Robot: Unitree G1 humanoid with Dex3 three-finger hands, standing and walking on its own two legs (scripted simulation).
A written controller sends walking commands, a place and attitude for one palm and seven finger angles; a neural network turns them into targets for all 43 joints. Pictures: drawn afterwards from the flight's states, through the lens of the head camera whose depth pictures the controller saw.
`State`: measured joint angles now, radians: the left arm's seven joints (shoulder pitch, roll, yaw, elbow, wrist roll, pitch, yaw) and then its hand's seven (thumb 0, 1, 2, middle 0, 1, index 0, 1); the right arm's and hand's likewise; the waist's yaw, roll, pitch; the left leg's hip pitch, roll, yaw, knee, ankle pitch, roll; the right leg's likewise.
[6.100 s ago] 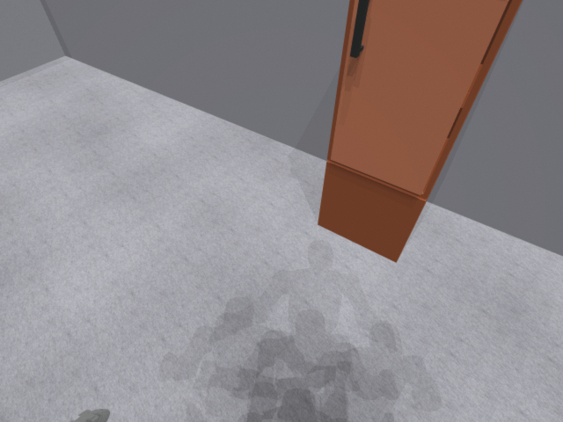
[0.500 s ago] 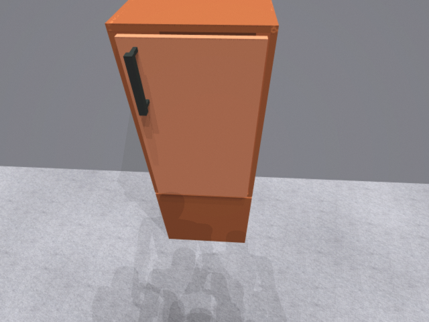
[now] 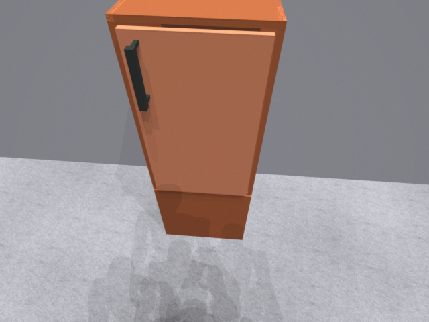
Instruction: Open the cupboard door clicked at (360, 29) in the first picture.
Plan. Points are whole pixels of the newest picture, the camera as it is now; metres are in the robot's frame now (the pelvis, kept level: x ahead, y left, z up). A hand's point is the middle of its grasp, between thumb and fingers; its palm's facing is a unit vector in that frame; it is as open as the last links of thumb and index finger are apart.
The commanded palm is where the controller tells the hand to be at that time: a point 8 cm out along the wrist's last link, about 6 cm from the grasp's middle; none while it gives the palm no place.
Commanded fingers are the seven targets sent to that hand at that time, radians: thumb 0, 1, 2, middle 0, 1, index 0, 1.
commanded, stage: shuffle to correct the standing spot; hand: left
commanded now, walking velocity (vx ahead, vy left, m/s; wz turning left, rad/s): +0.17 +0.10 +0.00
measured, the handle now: (139, 77) +0.60 +0.22 +0.15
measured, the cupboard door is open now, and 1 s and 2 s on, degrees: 0 0 0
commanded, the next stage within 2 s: come to a stop and stand still in 0.02 s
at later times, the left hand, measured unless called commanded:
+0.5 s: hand out of the picture +0.09 +0.20 -0.17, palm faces +0.05 -0.97 -0.24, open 7.3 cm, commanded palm none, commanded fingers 0.00 0.90 0.90 -0.20 -0.30 -0.20 -0.30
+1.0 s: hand out of the picture +0.00 +0.21 -0.17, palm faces +0.03 -0.98 -0.20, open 7.3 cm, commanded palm none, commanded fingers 0.00 0.90 0.90 -0.20 -0.30 -0.20 -0.30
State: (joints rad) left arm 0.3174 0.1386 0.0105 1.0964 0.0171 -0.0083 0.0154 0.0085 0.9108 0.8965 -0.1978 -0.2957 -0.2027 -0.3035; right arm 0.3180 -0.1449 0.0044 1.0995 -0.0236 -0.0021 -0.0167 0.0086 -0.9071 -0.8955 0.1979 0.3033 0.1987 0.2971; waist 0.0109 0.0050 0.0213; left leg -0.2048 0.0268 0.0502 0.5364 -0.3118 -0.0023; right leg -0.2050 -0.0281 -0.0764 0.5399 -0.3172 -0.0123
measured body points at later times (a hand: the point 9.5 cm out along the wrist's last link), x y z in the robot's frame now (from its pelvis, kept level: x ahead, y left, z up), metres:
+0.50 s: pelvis +0.05 +0.01 +0.00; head +0.07 +0.00 +0.45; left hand +0.09 +0.25 -0.15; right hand +0.04 -0.20 -0.17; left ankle -0.01 +0.12 -0.73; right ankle +0.04 -0.08 -0.73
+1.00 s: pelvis -0.01 +0.03 +0.00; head -0.01 +0.02 +0.45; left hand +0.00 +0.26 -0.15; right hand +0.01 -0.20 -0.15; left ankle -0.01 +0.12 -0.73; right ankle +0.04 -0.08 -0.73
